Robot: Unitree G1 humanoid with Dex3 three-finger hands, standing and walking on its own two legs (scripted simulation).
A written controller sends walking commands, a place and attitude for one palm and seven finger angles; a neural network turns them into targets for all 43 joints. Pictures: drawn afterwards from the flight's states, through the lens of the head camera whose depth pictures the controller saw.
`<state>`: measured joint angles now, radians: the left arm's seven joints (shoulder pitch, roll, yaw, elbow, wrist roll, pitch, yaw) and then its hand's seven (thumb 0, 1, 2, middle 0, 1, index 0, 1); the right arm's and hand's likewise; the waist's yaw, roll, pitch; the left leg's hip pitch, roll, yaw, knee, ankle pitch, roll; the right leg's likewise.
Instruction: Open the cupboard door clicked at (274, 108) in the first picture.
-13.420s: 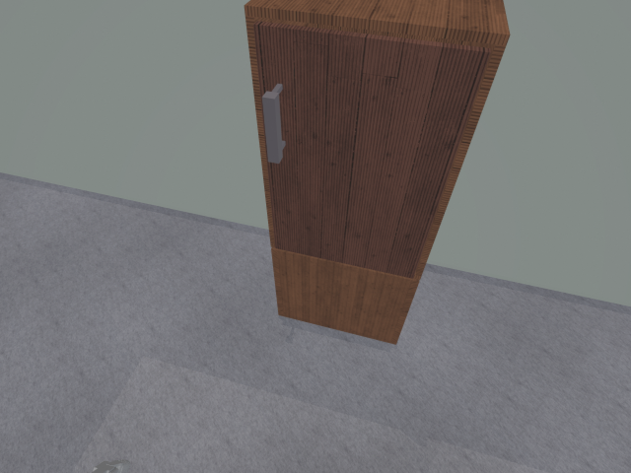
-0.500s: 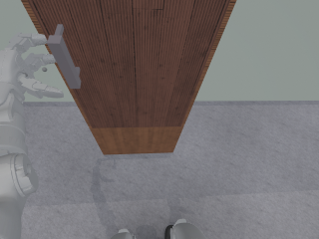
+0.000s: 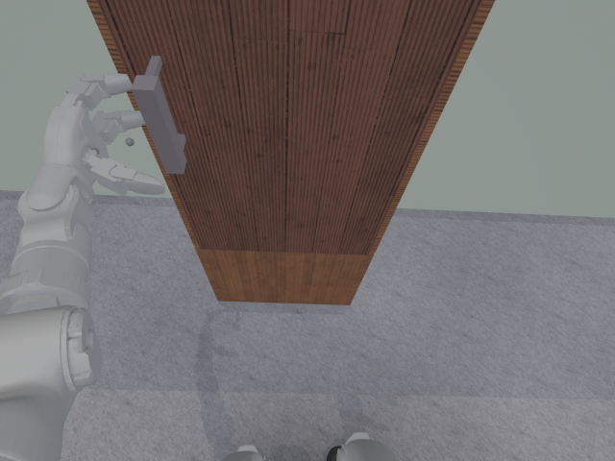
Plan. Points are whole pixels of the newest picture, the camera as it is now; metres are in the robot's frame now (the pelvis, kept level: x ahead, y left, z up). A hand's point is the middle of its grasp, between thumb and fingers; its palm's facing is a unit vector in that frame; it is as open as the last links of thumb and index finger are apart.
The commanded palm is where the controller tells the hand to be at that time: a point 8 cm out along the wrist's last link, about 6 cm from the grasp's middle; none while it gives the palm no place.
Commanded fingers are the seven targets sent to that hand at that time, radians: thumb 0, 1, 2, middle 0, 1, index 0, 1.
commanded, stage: slide the fingers in behind the handle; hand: left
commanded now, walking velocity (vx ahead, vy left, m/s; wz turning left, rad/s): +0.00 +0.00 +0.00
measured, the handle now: (166, 118) +0.52 +0.18 +0.11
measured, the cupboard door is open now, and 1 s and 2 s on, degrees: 0 1 1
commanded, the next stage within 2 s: move the hooked fingers beside the handle in 0.78 s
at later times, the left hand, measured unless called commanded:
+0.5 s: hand (135, 150) +0.47 +0.21 +0.10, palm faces +0.04 -1.00 -0.02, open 15.2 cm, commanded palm +0.46 +0.19 +0.10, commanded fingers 0.00 -0.50 0.30 -0.30 -1.20 -0.30 -1.20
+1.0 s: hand (137, 153) +0.47 +0.20 +0.10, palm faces +0.04 -1.00 -0.03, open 15.4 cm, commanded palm +0.46 +0.19 +0.10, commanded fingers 0.00 -0.50 0.30 -0.30 -1.20 -0.30 -1.20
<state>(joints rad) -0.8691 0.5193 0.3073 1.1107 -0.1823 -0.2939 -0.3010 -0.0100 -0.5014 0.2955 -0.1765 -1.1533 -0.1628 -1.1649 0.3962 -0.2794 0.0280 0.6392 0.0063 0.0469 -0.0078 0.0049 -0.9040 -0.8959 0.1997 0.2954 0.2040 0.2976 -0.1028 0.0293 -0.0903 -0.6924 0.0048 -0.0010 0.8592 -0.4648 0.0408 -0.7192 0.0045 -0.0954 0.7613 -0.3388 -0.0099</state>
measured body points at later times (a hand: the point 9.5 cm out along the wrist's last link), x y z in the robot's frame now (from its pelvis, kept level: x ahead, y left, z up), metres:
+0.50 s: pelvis -0.01 +0.00 +0.00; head +0.09 +0.02 +0.44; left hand +0.46 +0.26 +0.11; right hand +0.03 -0.26 -0.12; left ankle -0.04 +0.09 -0.70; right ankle +0.01 -0.12 -0.70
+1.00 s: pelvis -0.01 +0.00 +0.00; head +0.09 +0.01 +0.44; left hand +0.46 +0.26 +0.11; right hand +0.03 -0.26 -0.12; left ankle -0.04 +0.09 -0.70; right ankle +0.01 -0.12 -0.70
